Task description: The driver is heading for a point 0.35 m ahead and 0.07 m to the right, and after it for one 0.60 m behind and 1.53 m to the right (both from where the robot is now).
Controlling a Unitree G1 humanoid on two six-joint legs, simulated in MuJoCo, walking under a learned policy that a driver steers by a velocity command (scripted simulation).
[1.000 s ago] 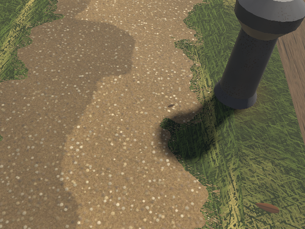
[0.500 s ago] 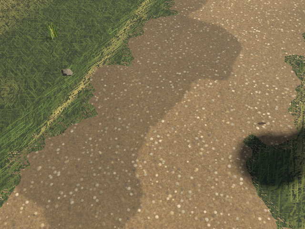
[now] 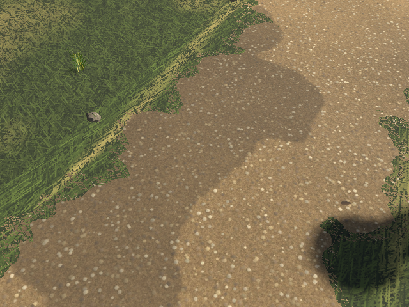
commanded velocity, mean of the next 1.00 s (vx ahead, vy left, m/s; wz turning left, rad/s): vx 0.47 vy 0.00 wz -0.48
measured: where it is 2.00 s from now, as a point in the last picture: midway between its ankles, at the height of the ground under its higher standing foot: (367, 249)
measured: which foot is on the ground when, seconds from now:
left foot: down 0.00-0.14, up 0.16-0.54, down 0.56-1.00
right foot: up 0.00-0.12, down 0.14-0.56, up 0.58-1.00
